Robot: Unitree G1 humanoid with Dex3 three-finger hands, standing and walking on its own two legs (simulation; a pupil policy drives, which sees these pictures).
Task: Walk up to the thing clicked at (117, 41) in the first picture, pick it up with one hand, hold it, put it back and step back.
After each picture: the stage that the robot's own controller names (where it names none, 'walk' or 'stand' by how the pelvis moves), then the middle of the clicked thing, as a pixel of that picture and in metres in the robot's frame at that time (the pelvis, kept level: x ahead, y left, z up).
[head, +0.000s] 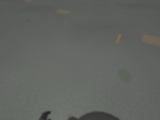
stand; (118, 39) +2.01 -0.72 -0.66
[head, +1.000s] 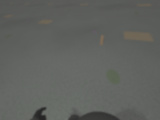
walk; (101, 40) +1.97 -0.17 -0.63
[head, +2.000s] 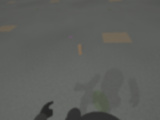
walk; (80, 49) +1.39 +0.27 -0.64
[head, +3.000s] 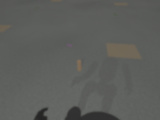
walk; (79, 65) +0.93 +0.23 -0.64
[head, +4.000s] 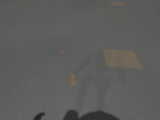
walk; (73, 80) +0.61 +0.23 -0.63
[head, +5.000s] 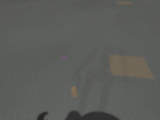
stand; (74, 92) +0.42 +0.20 -0.63
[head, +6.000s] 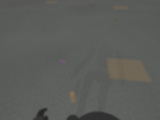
stand; (72, 97) +0.39 +0.20 -0.64
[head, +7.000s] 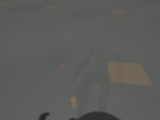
stand; (74, 102) +0.35 +0.18 -0.66
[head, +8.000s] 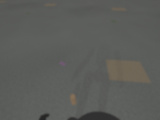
stand; (73, 99) +0.37 +0.19 -0.66
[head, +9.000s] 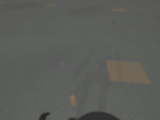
stand; (73, 100) +0.36 +0.19 -0.66
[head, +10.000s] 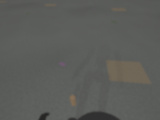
stand; (73, 100) +0.36 +0.19 -0.66
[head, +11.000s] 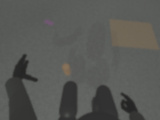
go down; (66, 70) +0.42 +0.21 -0.38
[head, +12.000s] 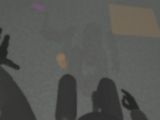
go down; (62, 61) +0.44 +0.23 -0.27
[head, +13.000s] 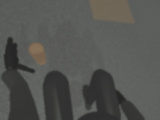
close in; (39, 56) +0.42 +0.28 -0.16
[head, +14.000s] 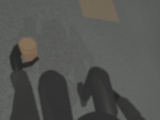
close; (29, 53) +0.42 +0.29 -0.16
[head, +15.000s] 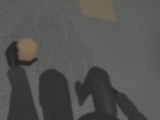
lift; (28, 53) +0.41 +0.29 -0.16
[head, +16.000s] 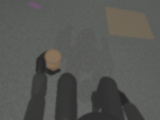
lift; (53, 63) +0.35 +0.26 -0.03
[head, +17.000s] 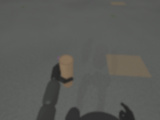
hold; (67, 73) +0.32 +0.16 +0.08
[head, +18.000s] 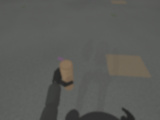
hold; (67, 77) +0.31 +0.16 +0.04
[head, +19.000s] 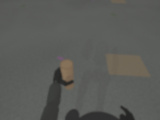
hold; (68, 76) +0.32 +0.16 +0.04
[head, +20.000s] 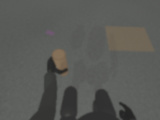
crouch; (61, 64) +0.39 +0.19 -0.03
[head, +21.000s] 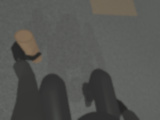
lower; (31, 49) +0.45 +0.29 -0.13
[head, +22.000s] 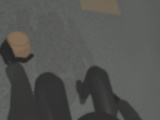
lower; (22, 50) +0.43 +0.30 -0.16
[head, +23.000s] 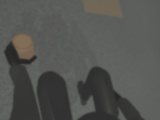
lower; (26, 52) +0.42 +0.30 -0.16
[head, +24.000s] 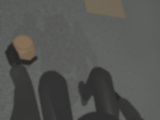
lower; (27, 53) +0.41 +0.30 -0.16
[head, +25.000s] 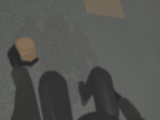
rest; (28, 54) +0.41 +0.29 -0.16
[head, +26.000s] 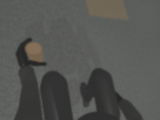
open; (36, 56) +0.41 +0.28 -0.17
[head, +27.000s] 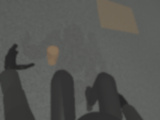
stand; (52, 57) +0.42 +0.25 -0.19
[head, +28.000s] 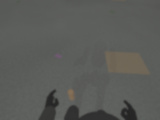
stand; (71, 95) +0.37 +0.18 -0.56
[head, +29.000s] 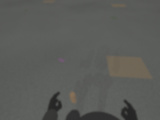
stand; (73, 97) +0.37 +0.19 -0.60
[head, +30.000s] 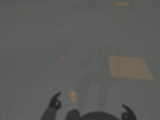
stand; (73, 96) +0.37 +0.18 -0.61
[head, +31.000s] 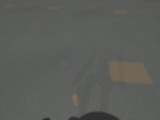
walk; (75, 100) +0.39 +0.18 -0.66
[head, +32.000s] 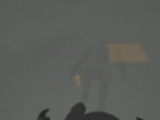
walk; (78, 80) +0.55 +0.19 -0.64
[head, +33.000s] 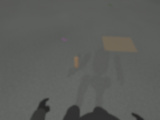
walk; (76, 62) +0.88 +0.22 -0.63
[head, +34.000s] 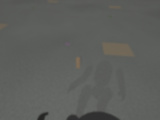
stand; (78, 63) +1.03 +0.22 -0.65
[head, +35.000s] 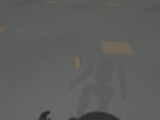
stand; (77, 63) +1.02 +0.23 -0.66
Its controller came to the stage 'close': yes
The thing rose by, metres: 0.68
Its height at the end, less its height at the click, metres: +0.00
